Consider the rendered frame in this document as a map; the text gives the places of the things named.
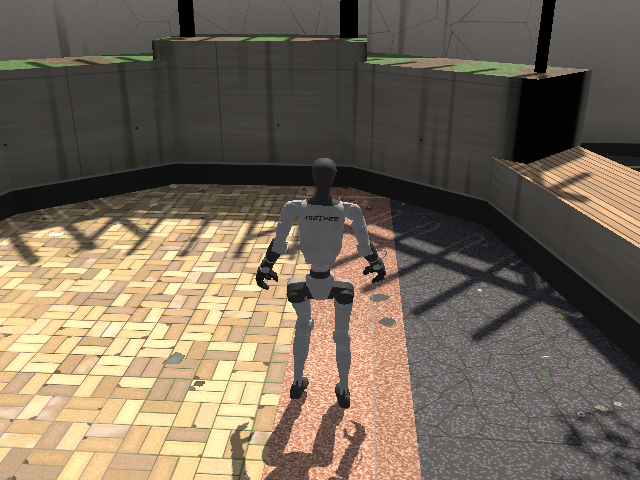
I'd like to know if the robot right forearm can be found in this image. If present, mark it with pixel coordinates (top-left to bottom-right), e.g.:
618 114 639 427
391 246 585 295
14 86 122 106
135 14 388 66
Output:
364 241 383 270

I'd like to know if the left robot foot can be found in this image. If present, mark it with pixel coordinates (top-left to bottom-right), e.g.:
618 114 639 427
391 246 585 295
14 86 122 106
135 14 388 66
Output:
290 377 309 399

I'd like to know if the robot left forearm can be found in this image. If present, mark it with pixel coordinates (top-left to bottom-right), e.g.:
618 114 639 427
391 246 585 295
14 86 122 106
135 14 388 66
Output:
259 238 281 273

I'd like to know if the right robot hand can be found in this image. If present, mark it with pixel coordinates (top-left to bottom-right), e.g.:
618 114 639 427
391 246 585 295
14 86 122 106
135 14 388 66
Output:
363 261 386 283

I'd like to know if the left robot upper arm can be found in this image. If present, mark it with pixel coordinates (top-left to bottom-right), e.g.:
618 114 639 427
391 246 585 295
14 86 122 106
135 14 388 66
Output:
271 200 302 254

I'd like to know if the left robot hand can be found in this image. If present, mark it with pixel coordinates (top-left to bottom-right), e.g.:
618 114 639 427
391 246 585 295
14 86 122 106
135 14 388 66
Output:
255 267 278 290

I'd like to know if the right robot upper arm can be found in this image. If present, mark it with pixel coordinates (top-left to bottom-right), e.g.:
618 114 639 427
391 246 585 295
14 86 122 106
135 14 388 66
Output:
343 202 373 257

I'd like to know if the right robot shin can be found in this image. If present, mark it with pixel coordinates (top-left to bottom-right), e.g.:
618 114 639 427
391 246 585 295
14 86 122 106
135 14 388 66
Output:
336 329 351 395

